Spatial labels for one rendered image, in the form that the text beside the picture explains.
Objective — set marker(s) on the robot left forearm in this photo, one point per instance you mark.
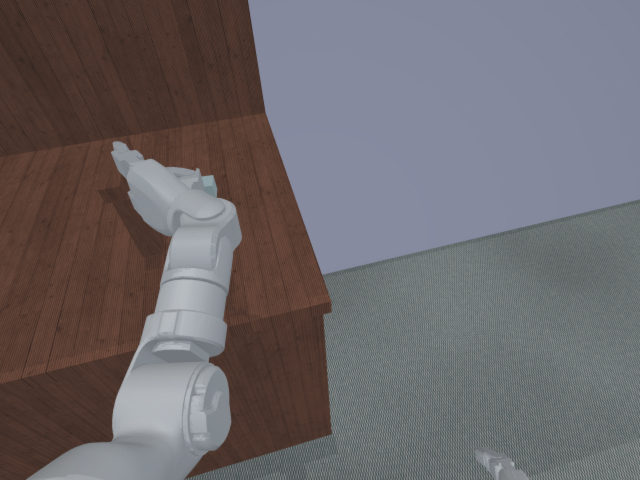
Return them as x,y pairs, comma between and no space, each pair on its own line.
187,325

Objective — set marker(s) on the tap lever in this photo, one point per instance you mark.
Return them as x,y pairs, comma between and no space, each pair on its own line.
210,185

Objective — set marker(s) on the right robot hand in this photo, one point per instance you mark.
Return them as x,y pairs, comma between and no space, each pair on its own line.
500,466

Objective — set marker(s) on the left robot upper arm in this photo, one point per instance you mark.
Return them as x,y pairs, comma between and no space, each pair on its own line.
167,416

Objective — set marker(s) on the left robot hand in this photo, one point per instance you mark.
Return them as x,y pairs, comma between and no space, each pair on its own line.
153,187

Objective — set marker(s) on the counter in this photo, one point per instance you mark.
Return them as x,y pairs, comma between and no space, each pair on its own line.
80,270

